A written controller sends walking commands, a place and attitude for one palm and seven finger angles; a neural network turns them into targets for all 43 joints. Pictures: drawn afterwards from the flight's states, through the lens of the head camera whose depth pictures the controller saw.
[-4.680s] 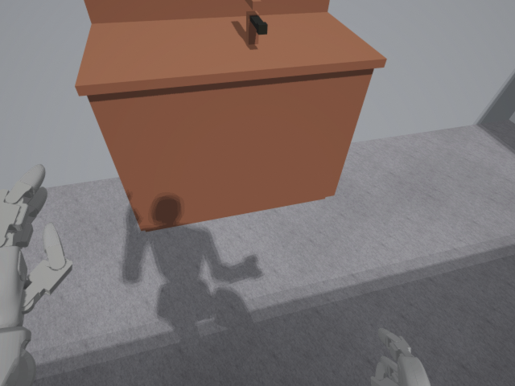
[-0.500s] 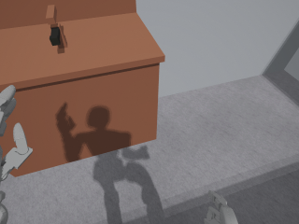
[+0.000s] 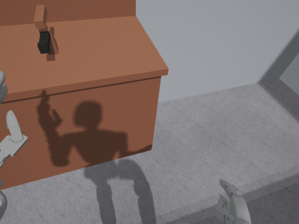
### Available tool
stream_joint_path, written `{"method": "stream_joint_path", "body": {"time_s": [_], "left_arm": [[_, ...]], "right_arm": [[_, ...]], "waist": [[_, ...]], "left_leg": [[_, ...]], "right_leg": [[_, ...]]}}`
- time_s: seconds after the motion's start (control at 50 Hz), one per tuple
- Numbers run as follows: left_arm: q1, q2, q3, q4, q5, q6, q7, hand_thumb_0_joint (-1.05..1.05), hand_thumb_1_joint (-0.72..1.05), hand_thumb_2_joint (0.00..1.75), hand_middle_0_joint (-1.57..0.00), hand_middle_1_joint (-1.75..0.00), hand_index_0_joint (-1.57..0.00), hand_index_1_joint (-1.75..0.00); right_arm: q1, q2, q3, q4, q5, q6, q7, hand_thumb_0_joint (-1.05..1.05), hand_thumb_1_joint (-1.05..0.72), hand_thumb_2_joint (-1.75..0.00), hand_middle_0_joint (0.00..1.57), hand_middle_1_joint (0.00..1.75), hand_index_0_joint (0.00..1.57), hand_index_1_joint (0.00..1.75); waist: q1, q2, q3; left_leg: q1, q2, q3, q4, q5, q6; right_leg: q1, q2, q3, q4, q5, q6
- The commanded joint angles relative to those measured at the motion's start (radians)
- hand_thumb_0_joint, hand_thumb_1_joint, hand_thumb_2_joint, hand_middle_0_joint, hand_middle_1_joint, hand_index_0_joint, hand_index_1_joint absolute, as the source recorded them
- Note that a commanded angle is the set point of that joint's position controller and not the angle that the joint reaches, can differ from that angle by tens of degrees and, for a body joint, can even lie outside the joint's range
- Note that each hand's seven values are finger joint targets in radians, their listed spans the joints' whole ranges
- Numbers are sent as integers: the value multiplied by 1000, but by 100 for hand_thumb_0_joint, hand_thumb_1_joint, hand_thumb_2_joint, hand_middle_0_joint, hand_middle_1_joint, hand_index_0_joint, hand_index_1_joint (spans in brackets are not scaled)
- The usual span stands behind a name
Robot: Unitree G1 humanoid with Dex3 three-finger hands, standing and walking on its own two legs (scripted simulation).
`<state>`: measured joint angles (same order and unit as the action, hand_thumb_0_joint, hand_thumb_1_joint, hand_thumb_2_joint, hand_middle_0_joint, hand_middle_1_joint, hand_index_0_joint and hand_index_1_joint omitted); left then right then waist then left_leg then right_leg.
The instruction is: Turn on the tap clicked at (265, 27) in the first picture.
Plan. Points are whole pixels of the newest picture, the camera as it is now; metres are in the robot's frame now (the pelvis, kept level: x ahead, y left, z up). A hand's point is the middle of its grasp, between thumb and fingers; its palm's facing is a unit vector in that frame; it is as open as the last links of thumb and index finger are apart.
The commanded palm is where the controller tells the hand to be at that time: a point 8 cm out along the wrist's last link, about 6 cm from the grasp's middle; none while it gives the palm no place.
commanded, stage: take the last steps up to it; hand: left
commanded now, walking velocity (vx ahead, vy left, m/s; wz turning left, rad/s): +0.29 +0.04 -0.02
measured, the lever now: (44, 47) +0.59 +0.38 +0.14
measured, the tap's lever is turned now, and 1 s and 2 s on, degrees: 0 0 0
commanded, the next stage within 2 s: come to a stop and stand still in 0.74 s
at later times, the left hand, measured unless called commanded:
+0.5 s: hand (62, 104) +0.31 +0.21 +0.19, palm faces +0.41 -0.82 -0.40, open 7.4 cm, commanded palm +0.26 +0.26 +0.19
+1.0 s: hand (85, 86) +0.38 +0.18 +0.18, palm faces +0.40 -0.80 -0.46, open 7.4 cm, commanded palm +0.32 +0.23 +0.19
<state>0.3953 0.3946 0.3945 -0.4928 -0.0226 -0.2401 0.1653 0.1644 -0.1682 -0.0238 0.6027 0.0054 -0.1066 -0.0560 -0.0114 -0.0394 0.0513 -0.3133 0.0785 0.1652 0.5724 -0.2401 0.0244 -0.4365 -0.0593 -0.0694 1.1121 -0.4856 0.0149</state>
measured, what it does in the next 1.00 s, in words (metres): walks ahead: right foot, then left foot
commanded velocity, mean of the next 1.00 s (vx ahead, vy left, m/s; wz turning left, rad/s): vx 0.14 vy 0.07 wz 0.00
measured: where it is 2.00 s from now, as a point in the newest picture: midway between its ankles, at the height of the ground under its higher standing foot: outside the picture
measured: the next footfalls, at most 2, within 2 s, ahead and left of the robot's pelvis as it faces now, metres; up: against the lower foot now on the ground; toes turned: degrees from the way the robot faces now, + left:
right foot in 0.20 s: +0.12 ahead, -0.13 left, +0.00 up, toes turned -8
left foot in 0.48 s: +0.18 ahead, +0.10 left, +0.00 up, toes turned +9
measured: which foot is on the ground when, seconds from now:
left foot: down 0.00-0.20, up 0.22-0.46, down 0.48-0.78, up 0.80-1.00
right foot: up 0.00-0.18, down 0.20-0.50, up 0.52-0.74, down 0.76-1.00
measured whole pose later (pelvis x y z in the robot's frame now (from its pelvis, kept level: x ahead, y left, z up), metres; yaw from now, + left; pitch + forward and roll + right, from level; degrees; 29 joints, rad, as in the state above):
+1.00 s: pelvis +0.17 -0.05 +0.01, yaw +1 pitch +0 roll +2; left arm 0.49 0.34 0.35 -0.49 -0.02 -0.22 0.16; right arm 0.18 -0.21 0.00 0.63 -0.01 -0.06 -0.06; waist 0.00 0.00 0.09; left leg -0.39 0.03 0.09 0.79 -0.36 -0.03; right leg -0.23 -0.06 -0.14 0.51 -0.28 -0.05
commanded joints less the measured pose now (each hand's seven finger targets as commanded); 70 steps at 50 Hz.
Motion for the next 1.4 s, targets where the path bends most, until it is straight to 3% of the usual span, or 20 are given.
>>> {"method": "stream_joint_path", "body": {"time_s": [0.0,0.14,0.2,0.22,0.28,0.42,0.44,0.5,0.6,0.7,0.72,0.76,0.8,0.82,0.88,0.94,1.04,1.12,1.28,1.38], "left_arm": [[65,120,85,-283,-7,-63,3,0,90,90,-20,-30,-20,-30],[-11,124,79,-169,3,-36,16,0,90,90,-20,-30,-20,-30],[-112,171,88,-159,-2,-23,19,0,90,90,-20,-30,-20,-30],[-125,172,80,-170,-3,-30,17,0,90,90,-20,-30,-20,-30],[-49,140,78,-169,13,-54,14,0,90,90,-20,-30,-20,-30],[14,140,90,-266,-1,-57,34,0,90,90,-20,-30,-20,-30],[7,147,93,-264,-1,-60,34,0,90,90,-20,-30,-20,-30],[-6,159,92,-218,-9,-71,17,0,90,90,-20,-30,-20,-30],[28,121,65,-274,-6,-53,4,0,90,90,-20,-30,-20,-30],[39,131,80,-202,-5,-26,15,0,90,90,-20,-30,-20,-30],[13,141,82,-184,1,-25,16,0,90,90,-20,-30,-20,-30],[-33,177,108,-144,-8,-11,19,0,90,90,-20,-30,-20,-30],[-64,184,109,-175,-17,-21,17,0,90,90,-20,-30,-20,-30],[-34,165,102,-175,-14,-33,15,0,90,90,-20,-30,-20,-30],[36,141,91,-162,1,-50,16,0,90,90,-20,-30,-20,-30],[102,134,95,-184,-1,-42,25,0,90,90,-20,-30,-20,-30],[81,142,90,-262,-8,-22,34,0,90,90,-20,-30,-20,-30],[73,146,82,-246,-10,-30,18,0,90,90,-20,-30,-20,-30],[66,126,60,-261,-9,-7,12,0,90,90,-20,-30,-20,-30],[44,126,52,-190,-37,24,5,0,90,90,-20,-30,-20,-30]], "right_arm": [[-19,-147,-35,-129,4,-58,0,0,-90,-90,20,30,20,30],[-23,-134,-17,-123,3,-52,-24,0,-90,-90,20,30,20,30],[-58,-121,-15,-130,2,-51,-12,0,-90,-90,20,30,20,30],[-61,-127,-19,-114,0,-55,-8,0,-90,-90,20,30,20,30],[-53,-108,5,-82,-5,-26,-6,0,-90,-90,20,30,20,30],[-28,-113,-21,-146,-11,-17,-17,0,-90,-90,20,30,20,30],[-17,-128,-30,-150,-7,-14,-20,0,-90,-90,20,30,20,30],[-20,-151,-34,-159,-3,-22,-20,0,-90,-90,20,30,20,30],[-18,-153,-37,-136,8,-44,-3,0,-90,-90,20,30,20,30],[-25,-149,-21,-137,10,-42,-12,0,-90,-90,20,30,20,30],[-29,-140,-20,-134,8,-36,-16,0,-90,-90,20,30,20,30],[-39,-114,-10,-141,2,-32,-13,0,-90,-90,20,30,20,30],[-54,-126,-13,-118,3,-28,-2,0,-90,-90,20,30,20,30],[-55,-111,0,-108,0,-23,-2,0,-90,-90,20,30,20,30],[-58,-102,10,-112,-10,-7,-6,0,-90,-90,20,30,20,30],[-74,-99,3,-151,-12,-2,-12,0,-90,-90,20,30,20,30],[-31,-120,-15,-173,-7,18,-20,0,-90,-90,20,30,20,30],[-27,-140,-18,-183,-12,6,-21,0,-90,-90,20,30,20,30],[-17,-156,-14,-159,-6,-33,7,0,-90,-90,20,30,20,30],[-28,-122,0,-158,1,-10,-4,0,-90,-90,20,30,20,30]], "waist": [[11,273,-146],[12,168,-139],[39,-291,-116],[24,-265,-71],[10,-89,-105],[17,-8,-174],[10,55,-171],[4,388,-157],[13,276,-133],[17,213,-142],[13,124,-133],[24,-247,-111],[14,-174,-95],[12,-104,-96],[7,-93,-155],[34,-103,-179],[12,-41,-206],[24,292,-179],[11,239,-197],[0,-48,-150]], "left_leg": [[121,224,-227,-282,109,152],[-18,152,-113,-95,-155,59],[-347,-47,-81,508,-347,-30],[-387,-18,-158,607,-276,-39],[-280,26,-142,471,-183,-47],[110,-54,12,-116,49,-32],[180,-19,-29,-153,67,-16],[295,332,-550,-284,221,186],[192,211,-235,-221,312,146],[27,155,-132,-116,41,65],[-43,116,-102,-24,-72,38],[-252,-62,-44,358,-321,-34],[-338,-30,-173,585,-253,-49],[-324,-12,-177,579,-213,-57],[-196,-25,-115,345,-152,-62],[-114,-56,-57,141,-94,-59],[132,-32,-81,-143,220,-48],[202,252,-367,-234,680,91],[133,168,-216,-161,398,34],[67,-12,-119,18,9,-51]], "right_leg": [[-47,-31,-27,-183,89,10],[291,23,-94,-629,163,1],[376,-369,593,-885,92,-214],[365,-380,603,-898,130,-247],[345,-285,215,-786,510,-190],[298,-168,80,-644,396,-112],[241,-138,72,-564,340,-87],[-112,28,9,-74,-168,-10],[-33,-2,-22,-237,48,4],[263,41,-96,-600,176,7],[317,-12,-15,-678,202,-13],[327,-318,481,-850,206,-166],[359,-365,522,-851,354,-227],[372,-332,381,-808,550,-217],[410,-248,117,-705,974,-139],[443,-227,95,-678,1024,-125],[345,-163,75,-596,799,-61],[124,22,22,-387,-13,7],[291,42,1,-684,213,6],[188,-137,232,-795,418,-81]]}}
